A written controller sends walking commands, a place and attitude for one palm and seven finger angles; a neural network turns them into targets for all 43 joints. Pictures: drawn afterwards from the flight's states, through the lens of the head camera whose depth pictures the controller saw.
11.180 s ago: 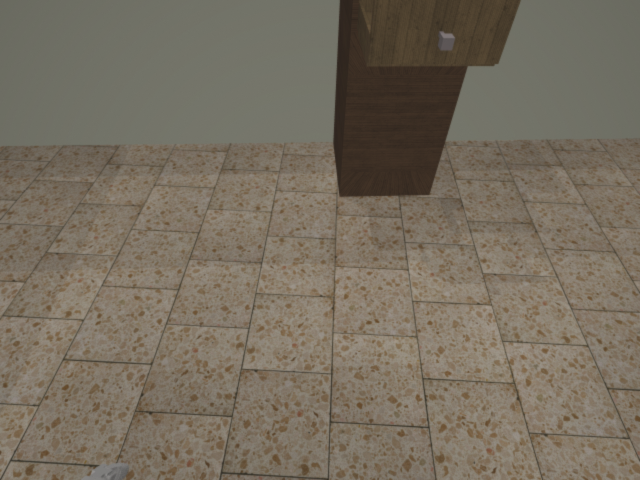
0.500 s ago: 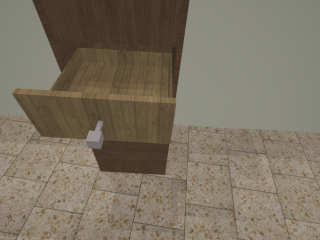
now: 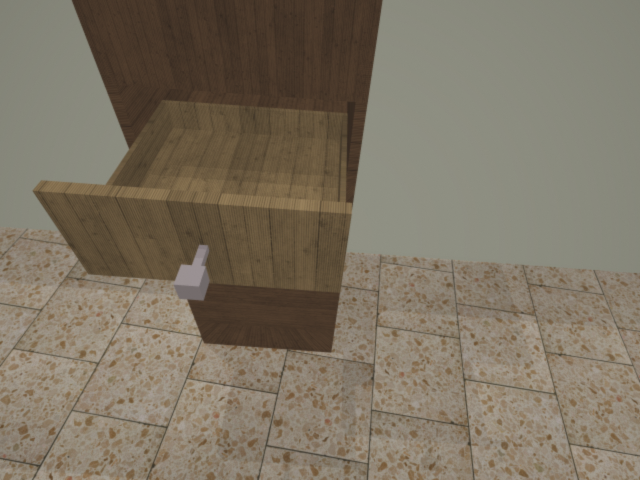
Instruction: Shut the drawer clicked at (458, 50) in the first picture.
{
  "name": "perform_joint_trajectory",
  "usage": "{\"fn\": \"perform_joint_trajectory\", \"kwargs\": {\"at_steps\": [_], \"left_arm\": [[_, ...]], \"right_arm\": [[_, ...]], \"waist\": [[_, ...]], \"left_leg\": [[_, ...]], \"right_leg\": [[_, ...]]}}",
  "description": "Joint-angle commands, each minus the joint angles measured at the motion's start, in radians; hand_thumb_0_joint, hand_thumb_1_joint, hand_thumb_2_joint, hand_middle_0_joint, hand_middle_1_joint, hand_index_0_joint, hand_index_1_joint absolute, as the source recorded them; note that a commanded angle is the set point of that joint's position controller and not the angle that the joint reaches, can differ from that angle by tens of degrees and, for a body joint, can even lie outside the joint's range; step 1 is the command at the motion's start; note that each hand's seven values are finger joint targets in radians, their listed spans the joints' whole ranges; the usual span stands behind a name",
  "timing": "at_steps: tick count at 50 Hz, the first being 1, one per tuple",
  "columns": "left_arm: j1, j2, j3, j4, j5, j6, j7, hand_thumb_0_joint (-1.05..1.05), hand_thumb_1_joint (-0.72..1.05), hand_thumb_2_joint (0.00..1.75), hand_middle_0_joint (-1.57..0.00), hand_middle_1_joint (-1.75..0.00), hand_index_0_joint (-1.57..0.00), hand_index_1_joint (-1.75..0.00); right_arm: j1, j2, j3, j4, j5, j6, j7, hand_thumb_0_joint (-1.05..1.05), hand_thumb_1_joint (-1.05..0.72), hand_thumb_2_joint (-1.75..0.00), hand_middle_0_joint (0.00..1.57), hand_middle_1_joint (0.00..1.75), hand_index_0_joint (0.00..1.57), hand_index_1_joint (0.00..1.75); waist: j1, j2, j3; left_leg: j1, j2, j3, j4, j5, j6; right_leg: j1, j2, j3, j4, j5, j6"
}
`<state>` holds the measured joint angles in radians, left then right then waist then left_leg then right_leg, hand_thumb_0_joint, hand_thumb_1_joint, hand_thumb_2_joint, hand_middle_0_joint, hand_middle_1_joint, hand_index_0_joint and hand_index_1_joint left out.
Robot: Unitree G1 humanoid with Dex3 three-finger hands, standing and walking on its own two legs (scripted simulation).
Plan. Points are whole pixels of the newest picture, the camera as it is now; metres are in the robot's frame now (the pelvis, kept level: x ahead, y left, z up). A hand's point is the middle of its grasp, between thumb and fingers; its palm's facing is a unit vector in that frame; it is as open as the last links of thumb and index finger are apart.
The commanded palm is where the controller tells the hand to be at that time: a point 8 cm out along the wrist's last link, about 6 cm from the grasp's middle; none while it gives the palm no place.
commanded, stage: look again from close up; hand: left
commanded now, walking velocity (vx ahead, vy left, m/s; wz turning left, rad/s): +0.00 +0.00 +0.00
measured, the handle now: (196, 270) +0.35 +0.19 +0.06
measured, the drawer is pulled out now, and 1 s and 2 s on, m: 0.26 0.26 0.26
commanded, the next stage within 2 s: raise the hand and make a fist in 0.26 s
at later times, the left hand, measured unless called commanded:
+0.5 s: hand (176, 443) +0.17 +0.19 -0.05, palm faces +0.25 -0.95 -0.17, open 7.2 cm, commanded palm +0.10 +0.23 -0.05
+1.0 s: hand (185, 433) +0.17 +0.16 +0.02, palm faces +0.00 -1.00 -0.07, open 4.8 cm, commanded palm +0.12 +0.23 +0.03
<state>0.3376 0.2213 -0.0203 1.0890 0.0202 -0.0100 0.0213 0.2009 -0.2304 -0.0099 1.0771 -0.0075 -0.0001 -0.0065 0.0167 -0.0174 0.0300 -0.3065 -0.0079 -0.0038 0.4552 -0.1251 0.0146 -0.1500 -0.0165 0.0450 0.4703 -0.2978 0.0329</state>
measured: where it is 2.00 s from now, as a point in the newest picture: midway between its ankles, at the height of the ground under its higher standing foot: outside the picture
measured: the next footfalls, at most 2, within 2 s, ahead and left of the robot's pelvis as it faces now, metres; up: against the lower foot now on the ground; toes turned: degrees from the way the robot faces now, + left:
none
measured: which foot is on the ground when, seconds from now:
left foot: down 0.00-1.00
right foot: down 0.00-1.00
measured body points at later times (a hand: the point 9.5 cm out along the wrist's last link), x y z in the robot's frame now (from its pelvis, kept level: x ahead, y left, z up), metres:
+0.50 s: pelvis +0.02 -0.01 -0.01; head +0.01 -0.01 +0.44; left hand +0.15 +0.24 -0.04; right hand +0.11 -0.26 -0.13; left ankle +0.08 +0.11 -0.74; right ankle -0.03 -0.14 -0.74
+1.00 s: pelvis +0.00 -0.04 -0.06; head +0.01 -0.04 +0.39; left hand +0.16 +0.22 +0.02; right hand +0.21 -0.25 -0.12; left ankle +0.08 +0.11 -0.74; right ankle -0.03 -0.14 -0.74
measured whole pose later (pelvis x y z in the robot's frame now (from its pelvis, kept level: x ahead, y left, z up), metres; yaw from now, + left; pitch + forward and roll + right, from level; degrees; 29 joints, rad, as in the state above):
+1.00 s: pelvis +0.00 -0.04 -0.06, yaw +2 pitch +7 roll -2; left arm 0.54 0.26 0.21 -0.16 -0.32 -0.31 -0.37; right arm 0.20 -0.19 0.01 0.55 0.05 -0.21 -0.10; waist 0.04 0.05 -0.13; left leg -0.76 0.04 -0.10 1.02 -0.38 -0.04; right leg -0.56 0.05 -0.06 1.01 -0.57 -0.03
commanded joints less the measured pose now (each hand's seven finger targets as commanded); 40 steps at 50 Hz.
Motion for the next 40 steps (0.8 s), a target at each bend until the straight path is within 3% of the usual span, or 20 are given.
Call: {"fn": "perform_joint_trajectory", "kwargs": {"at_steps": [1, 17, 18, 19, 20, 21, 22, 23, 24, 25, 26, 28, 29, 30, 31, 33, 36, 37, 38, 40], "left_arm": [[0.033, 0.137, 0.025, -0.039, -0.004, -0.017, 0.007, 0.00, 0.90, 0.90, -0.20, -0.30, -0.20, -0.30], [-0.016, 0.135, 0.030, -0.049, -0.006, -0.016, 0.008, 0.00, 0.90, 0.90, -0.20, -0.30, -0.20, -0.30], [0.044, 0.083, 0.025, -0.034, 0.008, -0.031, 0.050, 0.00, 0.90, 0.90, -0.20, -0.30, -0.20, -0.30], [-0.672, 0.387, 0.275, -1.629, -0.196, -0.251, 0.057, 0.00, 0.90, 0.90, -0.22, -0.32, -0.22, -0.32], [-0.143, 0.290, 0.248, -1.426, -0.122, -0.217, 0.092, 0.00, 0.90, 0.90, -0.24, -0.34, -0.24, -0.34], [0.166, 0.033, 0.083, -1.254, -0.157, -0.096, 0.114, 0.00, 0.90, 0.90, -0.26, -0.37, -0.26, -0.37], [0.147, -0.065, 0.033, -1.192, -0.165, -0.087, 0.092, 0.00, 0.90, 0.90, -0.28, -0.39, -0.28, -0.39], [0.079, -0.007, 0.083, -1.226, -0.180, -0.143, 0.072, 0.00, 0.90, 0.90, -0.30, -0.41, -0.30, -0.41], [0.196, 0.003, 0.128, -1.114, -0.179, -0.203, 0.040, 0.00, 0.90, 0.90, -0.32, -0.43, -0.32, -0.43], [0.341, -0.053, 0.121, -1.029, -0.195, -0.271, -0.013, 0.00, 0.90, 0.90, -0.34, -0.45, -0.34, -0.45], [0.463, -0.077, 0.119, -0.977, -0.202, -0.340, -0.079, 0.00, 0.90, 0.90, -0.36, -0.47, -0.36, -0.47], [0.454, -0.055, 0.142, -1.000, -0.246, -0.502, -0.224, 0.00, 0.90, 0.90, -0.40, -0.52, -0.40, -0.52], [0.421, -0.009, 0.179, -1.023, -0.260, -0.575, -0.293, 0.00, 0.90, 0.90, -0.42, -0.54, -0.42, -0.54], [0.441, 0.031, 0.223, -1.055, -0.278, -0.611, -0.343, 0.00, 0.90, 0.90, -0.44, -0.56, -0.44, -0.56], [0.480, 0.091, 0.301, -1.069, -0.287, -0.597, -0.357, 0.00, 0.90, 0.90, -0.46, -0.58, -0.46, -0.58], [0.406, 0.108, 0.332, -1.234, -0.336, -0.531, -0.362, 0.00, 0.90, 0.90, -0.50, -0.62, -0.50, -0.62], [0.226, 0.135, 0.336, -1.441, -0.357, -0.480, -0.314, 0.00, 0.90, 0.90, -0.56, -0.69, -0.56, -0.69], [0.195, 0.130, 0.319, -1.505, -0.351, -0.486, -0.300, 0.00, 0.90, 0.90, -0.58, -0.71, -0.58, -0.71], [0.161, 0.124, 0.291, -1.547, -0.346, -0.498, -0.294, 0.00, 0.90, 0.90, -0.60, -0.73, -0.60, -0.73], [0.120, 0.123, 0.241, -1.596, -0.331, -0.518, -0.307, 0.00, 0.90, 0.90, -0.64, -0.78, -0.64, -0.78]], "right_arm": [[0.001, -0.144, -0.020, -0.040, 0.002, -0.024, -0.006, 0.00, -0.90, -0.90, 0.20, 0.30, 0.20, 0.30], [-0.020, -0.134, -0.012, -0.018, 0.001, -0.026, -0.009, 0.00, -0.90, -0.90, 0.20, 0.30, 0.20, 0.30], [-0.047, -0.098, -0.011, -0.084, 0.007, -0.027, -0.007, 0.00, -0.90, -0.90, 0.20, 0.30, 0.20, 0.30], [0.011, -0.218, -0.053, -0.421, 0.051, -0.168, -0.048, 0.00, -0.90, -0.90, 0.20, 0.30, 0.20, 0.30], [-0.058, -0.122, -0.017, -0.395, 0.042, -0.270, -0.093, 0.00, -0.90, -0.90, 0.20, 0.30, 0.20, 0.30], [-0.077, -0.088, -0.021, -0.387, 0.050, -0.301, -0.090, 0.00, -0.90, -0.90, 0.20, 0.30, 0.20, 0.30], [-0.023, -0.085, -0.025, -0.385, 0.061, -0.305, -0.074, 0.00, -0.90, -0.90, 0.20, 0.30, 0.20, 0.30], [-0.044, -0.113, -0.044, -0.435, 0.048, -0.310, -0.070, 0.00, -0.90, -0.90, 0.20, 0.30, 0.20, 0.30], [-0.056, -0.121, -0.063, -0.444, 0.034, -0.309, -0.064, 0.00, -0.90, -0.90, 0.20, 0.30, 0.20, 0.30], [-0.077, -0.111, -0.071, -0.477, 0.025, -0.306, -0.053, 0.00, -0.90, -0.90, 0.20, 0.30, 0.20, 0.30], [-0.099, -0.107, -0.080, -0.504, 0.030, -0.300, -0.032, 0.00, -0.90, -0.90, 0.20, 0.30, 0.20, 0.30], [-0.128, -0.115, -0.095, -0.553, 0.015, -0.290, -0.001, 0.00, -0.90, -0.90, 0.20, 0.30, 0.20, 0.30], [-0.143, -0.122, -0.102, -0.579, 0.015, -0.291, 0.008, 0.00, -0.90, -0.90, 0.20, 0.30, 0.20, 0.30], [-0.155, -0.121, -0.106, -0.624, 0.020, -0.293, 0.012, 0.00, -0.90, -0.90, 0.20, 0.30, 0.20, 0.30], [-0.157, -0.117, -0.109, -0.646, 0.029, -0.284, 0.010, 0.00, -0.90, -0.90, 0.20, 0.30, 0.20, 0.30], [-0.173, -0.110, -0.100, -0.725, 0.043, -0.266, -0.015, 0.00, -0.90, -0.90, 0.20, 0.30, 0.20, 0.30], [-0.106, -0.094, -0.082, -0.738, 0.044, -0.247, -0.053, 0.00, -0.90, -0.90, 0.20, 0.30, 0.20, 0.30], [-0.090, -0.090, -0.081, -0.739, 0.044, -0.246, -0.064, 0.00, -0.90, -0.90, 0.20, 0.30, 0.20, 0.30], [-0.068, -0.086, -0.075, -0.731, 0.042, -0.248, -0.072, 0.00, -0.90, -0.90, 0.20, 0.30, 0.20, 0.30], [-0.046, -0.089, -0.064, -0.714, 0.038, -0.259, -0.082, 0.00, -0.90, -0.90, 0.20, 0.30, 0.20, 0.30]], "waist": [[-0.014, 0.011, 0.019], [-0.007, 0.013, 0.004], [0.000, 0.076, 0.056], [-0.112, 0.242, -0.472], [0.022, 0.343, -0.444], [-0.023, 0.294, -0.277], [-0.060, 0.159, -0.132], [-0.076, 0.053, -0.023], [-0.053, -0.071, -0.023], [-0.018, -0.157, -0.012], [0.025, -0.139, -0.023], [0.038, -0.149, -0.095], [0.034, -0.126, -0.126], [0.049, -0.084, -0.173], [0.075, -0.032, -0.190], [0.072, 0.006, -0.278], [0.013, 0.037, -0.303], [0.001, 0.084, -0.293], [-0.028, 0.080, -0.281], [-0.051, 0.112, -0.276]], "left_leg": [[0.107, 0.093, -0.108, -0.097, -0.093, 0.020], [0.125, 0.095, -0.089, -0.071, 0.045, 0.014], [0.096, 0.088, -0.027, 0.104, 0.029, -0.022], [0.397, -0.006, -0.007, -0.009, 0.112, 0.005], [0.454, 0.051, -0.007, -0.026, 0.161, 0.001], [0.263, 0.038, -0.034, -0.053, 0.041, -0.021], [0.162, 0.034, -0.033, -0.019, -0.067, -0.010], [0.043, 0.019, -0.047, 0.025, -0.144, -0.007], [-0.033, 0.018, -0.039, 0.070, -0.148, -0.010], [-0.108, 0.017, -0.035, 0.125, -0.141, -0.017], [-0.146, 0.012, -0.017, 0.176, -0.114, -0.026], [-0.250, 0.009, 0.002, 0.307, -0.117, -0.033], [-0.294, 0.009, 0.005, 0.362, -0.134, -0.033], [-0.318, 0.006, 0.011, 0.398, -0.148, -0.027], [-0.325, 0.005, 0.014, 0.406, -0.156, -0.020], [-0.309, 0.003, 0.023, 0.415, -0.193, -0.010], [-0.299, 0.012, -0.005, 0.455, -0.208, 0.009], [-0.284, 0.013, -0.006, 0.466, -0.204, 0.014], [-0.272, 0.017, -0.012, 0.483, -0.189, 0.021], [-0.256, 0.021, -0.020, 0.494, -0.167, 0.030]], "right_leg": [[-0.138, -0.064, 0.065, -0.133, -0.024, -0.061], [-0.079, -0.068, 0.057, -0.129, 0.088, -0.053], [-0.125, -0.109, 0.111, -0.172, 0.200, -0.045], [-0.047, -0.017, -0.072, -0.022, 0.279, -0.060], [-0.090, 0.012, -0.120, 0.077, 0.144, -0.079], [-0.153, 0.023, -0.166, 0.102, 0.036, -0.064], [-0.214, 0.023, -0.164, 0.065, 0.033, -0.050], [-0.284, 0.030, -0.171, 0.043, 0.000, -0.042], [-0.336, 0.044, -0.183, 0.068, -0.044, -0.040], [-0.395, 0.059, -0.198, 0.125, -0.073, -0.040], [-0.410, 0.058, -0.191, 0.172, -0.070, -0.047], [-0.506, 0.050, -0.166, 0.295, -0.064, -0.050], [-0.540, 0.044, -0.148, 0.344, -0.072, -0.054], [-0.546, 0.036, -0.125, 0.373, -0.078, -0.056], [-0.530, 0.034, -0.107, 0.384, -0.078, -0.061], [-0.523, 0.037, -0.093, 0.389, -0.120, -0.053], [-0.559, 0.051, -0.061, 0.376, -0.143, -0.037], [-0.572, 0.047, -0.042, 0.358, -0.148, -0.039], [-0.585, 0.045, -0.036, 0.347, -0.126, -0.035], [-0.596, 0.047, -0.037, 0.344, -0.092, -0.037]]}}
